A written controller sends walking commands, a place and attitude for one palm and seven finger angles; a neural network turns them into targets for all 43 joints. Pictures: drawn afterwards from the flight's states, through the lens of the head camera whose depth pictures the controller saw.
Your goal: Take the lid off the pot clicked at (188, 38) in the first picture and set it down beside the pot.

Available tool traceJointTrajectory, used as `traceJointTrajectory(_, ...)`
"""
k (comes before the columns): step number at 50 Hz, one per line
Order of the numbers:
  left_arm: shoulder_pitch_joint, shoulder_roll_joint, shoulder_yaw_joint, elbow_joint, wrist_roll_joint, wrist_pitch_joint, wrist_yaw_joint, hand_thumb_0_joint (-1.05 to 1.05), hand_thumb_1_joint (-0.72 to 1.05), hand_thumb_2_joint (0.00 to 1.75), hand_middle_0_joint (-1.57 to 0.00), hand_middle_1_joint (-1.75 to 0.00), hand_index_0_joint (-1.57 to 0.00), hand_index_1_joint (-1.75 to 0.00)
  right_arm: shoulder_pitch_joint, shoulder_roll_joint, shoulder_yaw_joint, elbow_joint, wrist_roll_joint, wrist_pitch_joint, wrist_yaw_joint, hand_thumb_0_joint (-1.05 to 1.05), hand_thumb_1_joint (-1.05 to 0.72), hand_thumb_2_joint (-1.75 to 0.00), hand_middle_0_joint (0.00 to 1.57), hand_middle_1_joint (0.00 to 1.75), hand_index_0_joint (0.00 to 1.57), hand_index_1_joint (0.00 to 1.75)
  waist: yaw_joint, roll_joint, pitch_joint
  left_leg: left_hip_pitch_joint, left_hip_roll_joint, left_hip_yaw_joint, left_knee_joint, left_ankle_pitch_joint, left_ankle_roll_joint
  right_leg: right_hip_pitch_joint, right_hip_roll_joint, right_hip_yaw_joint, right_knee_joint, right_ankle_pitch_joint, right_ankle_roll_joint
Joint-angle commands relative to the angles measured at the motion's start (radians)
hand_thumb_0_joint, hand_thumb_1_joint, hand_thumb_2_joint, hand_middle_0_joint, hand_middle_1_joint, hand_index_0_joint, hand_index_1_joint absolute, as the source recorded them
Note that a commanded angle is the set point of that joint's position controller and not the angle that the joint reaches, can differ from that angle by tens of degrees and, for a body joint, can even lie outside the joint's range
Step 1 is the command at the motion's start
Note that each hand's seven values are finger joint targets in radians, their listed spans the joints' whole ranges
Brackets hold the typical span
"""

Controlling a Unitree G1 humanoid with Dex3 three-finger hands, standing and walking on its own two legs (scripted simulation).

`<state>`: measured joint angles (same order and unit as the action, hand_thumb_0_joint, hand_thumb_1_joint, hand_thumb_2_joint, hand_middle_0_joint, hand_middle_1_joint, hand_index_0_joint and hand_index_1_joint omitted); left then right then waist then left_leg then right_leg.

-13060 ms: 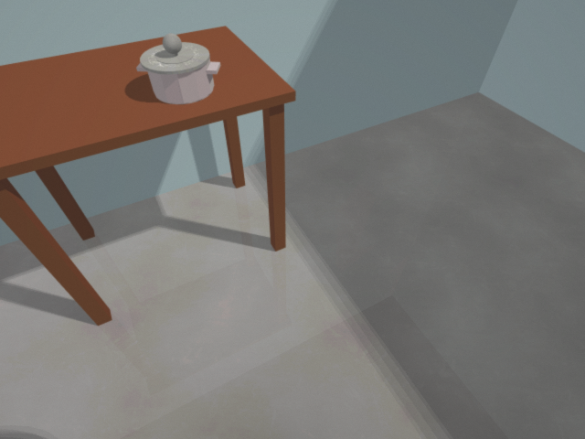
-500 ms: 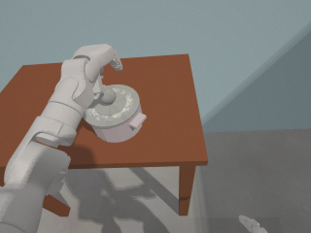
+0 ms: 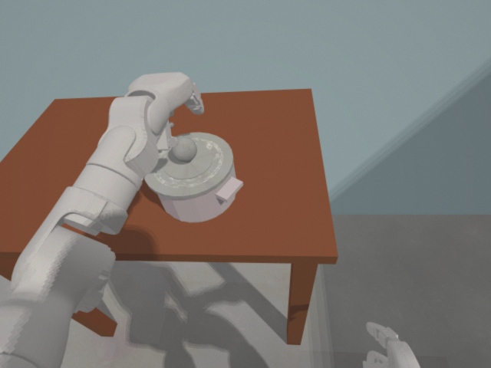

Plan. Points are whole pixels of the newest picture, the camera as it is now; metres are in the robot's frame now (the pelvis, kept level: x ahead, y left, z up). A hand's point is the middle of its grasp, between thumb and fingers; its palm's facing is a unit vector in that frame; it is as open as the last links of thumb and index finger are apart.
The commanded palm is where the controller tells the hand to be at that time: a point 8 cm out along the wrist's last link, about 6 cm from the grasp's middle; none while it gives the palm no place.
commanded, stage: lower the open fingers around the knob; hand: left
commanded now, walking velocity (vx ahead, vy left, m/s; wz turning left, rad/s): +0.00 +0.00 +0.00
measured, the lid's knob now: (184, 149) +0.48 +0.13 +0.10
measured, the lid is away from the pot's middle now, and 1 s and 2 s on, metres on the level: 0.00 0.00 0.01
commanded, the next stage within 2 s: close the fingers and squeeze the knob in 1.16 s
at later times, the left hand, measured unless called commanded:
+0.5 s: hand (173, 138) +0.44 +0.13 +0.16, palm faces -0.29 -0.04 -0.95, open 10.1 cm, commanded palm +0.43 +0.14 +0.22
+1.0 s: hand (178, 155) +0.44 +0.13 +0.13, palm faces -0.35 -0.03 -0.94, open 10.2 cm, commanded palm +0.44 +0.14 +0.19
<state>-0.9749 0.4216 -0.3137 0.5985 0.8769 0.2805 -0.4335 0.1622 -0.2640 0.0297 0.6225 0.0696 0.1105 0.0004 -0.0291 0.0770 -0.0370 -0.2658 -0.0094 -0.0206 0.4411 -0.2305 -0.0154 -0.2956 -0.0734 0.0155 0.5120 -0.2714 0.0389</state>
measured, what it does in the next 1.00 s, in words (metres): stands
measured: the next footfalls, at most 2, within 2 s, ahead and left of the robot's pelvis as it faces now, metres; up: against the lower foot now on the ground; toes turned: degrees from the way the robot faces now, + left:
none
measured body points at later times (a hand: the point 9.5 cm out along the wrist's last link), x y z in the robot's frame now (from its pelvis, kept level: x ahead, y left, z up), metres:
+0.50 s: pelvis +0.00 +0.00 +0.00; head +0.02 -0.04 +0.45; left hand +0.46 +0.13 +0.22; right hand +0.12 -0.26 -0.13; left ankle +0.00 +0.14 -0.74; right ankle -0.01 -0.14 -0.74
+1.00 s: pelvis +0.00 +0.00 +0.00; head +0.02 -0.04 +0.45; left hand +0.46 +0.13 +0.18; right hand +0.13 -0.25 -0.13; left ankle +0.00 +0.14 -0.74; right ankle -0.01 -0.14 -0.74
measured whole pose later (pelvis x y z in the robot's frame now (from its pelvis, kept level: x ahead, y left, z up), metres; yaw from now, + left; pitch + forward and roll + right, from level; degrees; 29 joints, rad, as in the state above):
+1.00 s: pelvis +0.00 +0.00 +0.00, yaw +0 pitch +4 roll +1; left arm -0.91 0.39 -0.31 0.73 0.88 0.23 -0.38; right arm 0.19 -0.26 0.02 0.64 0.07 0.12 -0.02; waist -0.05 0.06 -0.03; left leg -0.29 0.00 -0.02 0.46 -0.24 -0.02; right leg -0.32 -0.06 0.02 0.52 -0.27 0.04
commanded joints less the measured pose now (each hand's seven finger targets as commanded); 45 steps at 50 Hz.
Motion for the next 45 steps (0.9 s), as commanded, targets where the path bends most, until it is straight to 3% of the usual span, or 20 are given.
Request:
traceJointTrajectory(1, -0.52, 0.211, 0.121, -0.127, 0.027, -0.001, 0.037, 0.0, -0.33, 1.5, -0.84, -0.08, -0.84, -0.08, -0.072, -0.102, -0.035, -0.132, 0.002, -0.039, -0.012, 0.0, -0.9, -0.9, 0.2, 0.3, 0.2, 0.3, -0.008, -0.137, -0.345, 0.138, -0.042, 0.046, -0.019, 0.272, 0.069, 0.12, 0.064, -0.076, -0.036, 0.352, -0.067)
traceJointTrajectory(4, -0.53, 0.249, 0.152, -0.126, 0.026, -0.005, 0.038, 0.0, -0.33, 1.5, -0.84, -0.08, -0.84, -0.08, -0.074, -0.108, -0.036, -0.133, 0.003, -0.035, -0.017, 0.0, -0.9, -0.9, 0.2, 0.3, 0.2, 0.3, -0.005, -0.155, -0.341, 0.127, -0.038, 0.047, -0.028, 0.231, 0.07, 0.123, 0.063, -0.073, -0.042, 0.32, -0.065)
traceJointTrajectory(7, -0.504, 0.181, 0.102, -0.1, 0.003, 0.018, 0.019, 0.0, -0.33, 1.5, -0.84, -0.08, -0.84, -0.08, -0.079, -0.11, -0.04, -0.141, 0.003, -0.04, -0.017, 0.0, -0.9, -0.9, 0.2, 0.3, 0.2, 0.3, -0.011, -0.135, -0.352, 0.132, -0.046, 0.04, -0.015, 0.248, 0.076, 0.117, 0.064, -0.074, -0.036, 0.342, -0.067)
traceJointTrajectory(8, -0.512, 0.222, 0.131, -0.077, 0.017, 0.021, 0.018, 0.0, -0.33, 1.5, -0.84, -0.08, -0.84, -0.08, -0.067, -0.111, -0.037, -0.129, 0.001, -0.039, -0.019, 0.0, -0.9, -0.9, 0.2, 0.3, 0.2, 0.3, -0.009, -0.145, -0.344, 0.126, -0.046, 0.044, -0.018, 0.229, 0.073, 0.116, 0.064, -0.072, -0.036, 0.33, -0.064)
traceJointTrajectory(11, -0.584, 0.201, 0.097, -0.115, 0.02, 0.017, 0.008, 0.0, -0.33, 1.5, -0.84, -0.08, -0.84, -0.08, -0.06, -0.109, -0.041, -0.13, 0.002, -0.045, -0.024, 0.0, -0.9, -0.9, 0.2, 0.3, 0.2, 0.3, -0.022, -0.14, -0.361, 0.144, -0.051, 0.042, -0.017, 0.215, 0.077, 0.111, 0.066, -0.071, -0.036, 0.324, -0.062)
traceJointTrajectory(12, -0.56, 0.198, 0.104, -0.131, 0.005, 0.012, 0.008, 0.0, -0.33, 1.5, -0.84, -0.08, -0.84, -0.08, -0.065, -0.111, -0.045, -0.142, 0.0, -0.049, -0.024, 0.0, -0.9, -0.9, 0.2, 0.3, 0.2, 0.3, -0.019, -0.122, -0.377, 0.147, -0.052, 0.038, -0.007, 0.231, 0.081, 0.118, 0.066, -0.069, -0.035, 0.341, -0.065)
traceJointTrajectory(14, -0.557, 0.251, 0.143, -0.095, 0.023, 0.005, 0.011, 0.0, -0.33, 1.5, -0.84, -0.08, -0.84, -0.08, -0.044, -0.113, -0.043, -0.126, -0.003, -0.049, -0.029, 0.0, -0.9, -0.9, 0.2, 0.3, 0.2, 0.3, -0.017, -0.149, -0.383, 0.14, -0.051, 0.042, -0.012, 0.223, 0.081, 0.13, 0.067, -0.066, -0.033, 0.34, -0.061)
traceJointTrajectory(17, -0.505, 0.217, 0.126, -0.096, 0.014, -0.009, 0.014, 0.0, -0.33, 1.5, -0.84, -0.08, -0.84, -0.08, -0.045, -0.116, -0.048, -0.133, 0.001, -0.05, -0.027, 0.0, -0.9, -0.9, 0.2, 0.3, 0.2, 0.3, -0.016, -0.122, -0.366, 0.14, -0.047, 0.043, -0.008, 0.25, 0.081, 0.122, 0.067, -0.069, -0.036, 0.354, -0.066)
traceJointTrajectory(20, -0.493, 0.241, 0.145, -0.11, 0.019, -0.017, 0.022, 0.0, -0.33, 1.5, -0.84, -0.08, -0.84, -0.08, -0.038, -0.113, -0.046, -0.13, 0.0, -0.051, -0.021, 0.0, -0.9, -0.9, 0.2, 0.3, 0.2, 0.3, -0.009, -0.131, -0.36, 0.139, -0.047, 0.041, -0.011, 0.258, 0.079, 0.131, 0.068, -0.071, -0.032, 0.364, -0.064)
traceJointTrajectory(22, -0.463, 0.208, 0.125, -0.142, 0.01, -0.021, 0.025, 0.0, -0.33, 1.5, -0.84, -0.08, -0.84, -0.08, -0.049, -0.114, -0.05, -0.143, 0.002, -0.051, -0.018, 0.0, -0.9, -0.9, 0.2, 0.3, 0.2, 0.3, -0.01, -0.101, -0.371, 0.149, -0.044, 0.041, -0.007, 0.283, 0.08, 0.131, 0.067, -0.07, -0.035, 0.373, -0.068)
traceJointTrajectory(24, -0.457, 0.256, 0.165, -0.138, 0.02, -0.022, 0.033, 0.0, -0.33, 1.5, -0.84, -0.08, -0.84, -0.08, -0.038, -0.114, -0.051, -0.134, 0.001, -0.049, -0.018, 0.0, -0.9, -0.9, 0.2, 0.3, 0.2, 0.3, -0.006, -0.13, -0.364, 0.145, -0.04, 0.043, -0.012, 0.267, 0.078, 0.136, 0.069, -0.071, -0.033, 0.364, -0.065)
traceJointTrajectory(27, -0.445, 0.182, 0.105, -0.126, 0.007, -0.016, 0.036, 0.0, -0.33, 1.5, -0.84, -0.08, -0.84, -0.08, -0.048, -0.114, -0.05, -0.134, 0.006, -0.046, -0.019, 0.0, -0.9, -0.9, 0.2, 0.3, 0.2, 0.3, -0.019, -0.118, -0.328, 0.138, -0.041, 0.046, -0.013, 0.255, 0.08, 0.105, 0.072, -0.075, -0.047, 0.347, -0.066)
traceJointTrajectory(29, -0.47, 0.231, 0.14, -0.153, 0.018, -0.022, 0.047, 0.0, -0.33, 1.5, -0.84, -0.08, -0.84, -0.08, -0.041, -0.112, -0.05, -0.13, 0.003, -0.049, -0.021, 0.0, -0.9, -0.9, 0.2, 0.3, 0.2, 0.3, -0.013, -0.109, -0.362, 0.155, -0.041, 0.042, -0.012, 0.257, 0.079, 0.119, 0.071, -0.071, -0.036, 0.346, -0.066)
traceJointTrajectory(32, -0.447, 0.188, 0.114, -0.163, 0.007, -0.028, 0.052, 0.0, -0.33, 1.5, -0.84, -0.08, -0.84, -0.08, -0.047, -0.108, -0.051, -0.133, 0.001, -0.052, -0.022, 0.0, -0.9, -0.9, 0.2, 0.3, 0.2, 0.3, -0.018, -0.095, -0.371, 0.163, -0.041, 0.042, -0.005, 0.278, 0.081, 0.115, 0.071, -0.073, -0.04, 0.362, -0.068)
traceJointTrajectory(33, -0.435, 0.218, 0.136, -0.12, 0.016, -0.024, 0.057, 0.0, -0.33, 1.5, -0.84, -0.08, -0.84, -0.08, -0.037, -0.11, -0.049, -0.119, 0.002, -0.046, -0.022, 0.0, -0.9, -0.9, 0.2, 0.3, 0.2, 0.3, -0.017, -0.117, -0.35, 0.147, -0.038, 0.042, -0.009, 0.262, 0.076, 0.111, 0.072, -0.074, -0.036, 0.349, -0.066)
traceJointTrajectory(34, -0.426, 0.199, 0.121, -0.074, 0.017, -0.019, 0.059, 0.0, -0.33, 1.5, -0.84, -0.08, -0.84, -0.08, -0.036, -0.111, -0.046, -0.114, 0.003, -0.042, -0.024, 0.0, -0.9, -0.9, 0.2, 0.3, 0.2, 0.3, -0.021, -0.131, -0.317, 0.128, -0.039, 0.047, -0.015, 0.227, 0.075, 0.094, 0.073, -0.077, -0.042, 0.321, -0.064)
traceJointTrajectory(38, -0.44, 0.211, 0.13, -0.122, 0.019, -0.036, 0.07, 0.0, -0.33, 1.5, -0.84, -0.08, -0.84, -0.08, -0.042, -0.107, -0.047, -0.123, -0.001, -0.046, -0.027, 0.0, -0.9, -0.9, 0.2, 0.3, 0.2, 0.3, -0.017, -0.115, -0.377, 0.152, -0.04, 0.044, -0.004, 0.262, 0.077, 0.119, 0.07, -0.069, -0.032, 0.356, -0.066)
traceJointTrajectory(41, -0.438, 0.18, 0.104, -0.049, 0.016, -0.031, 0.07, 0.0, -0.33, 1.5, -0.84, -0.08, -0.84, -0.08, -0.029, -0.109, -0.045, -0.11, 0.003, -0.036, -0.028, 0.0, -0.9, -0.9, 0.2, 0.3, 0.2, 0.3, -0.027, -0.142, -0.321, 0.121, -0.041, 0.05, -0.013, 0.213, 0.075, 0.09, 0.072, -0.076, -0.044, 0.322, -0.062)
traceJointTrajectory(43, -0.45, 0.184, 0.108, -0.075, 0.017, -0.044, 0.075, 0.0, -0.33, 1.5, -0.84, -0.08, -0.84, -0.08, -0.034, -0.108, -0.046, -0.116, 0.001, -0.035, -0.031, 0.0, -0.9, -0.9, 0.2, 0.3, 0.2, 0.3, -0.028, -0.126, -0.356, 0.136, -0.04, 0.05, -0.007, 0.23, 0.077, 0.099, 0.07, -0.07, -0.038, 0.334, -0.064)
traceJointTrajectory(45, -0.485, 0.137, 0.067, -0.087, 0.019, -0.05, 0.078, 0.0, -0.33, 1.5, -0.84, -0.08, -0.84, -0.08, -0.021, -0.104, -0.051, -0.107, 0.001, -0.033, -0.03, 0.0, -0.9, -0.9, 0.2, 0.3, 0.2, 0.3, -0.04, -0.099, -0.36, 0.158, -0.038, 0.05, -0.002, 0.25, 0.075, 0.078, 0.072, -0.074, -0.037, 0.343, -0.066)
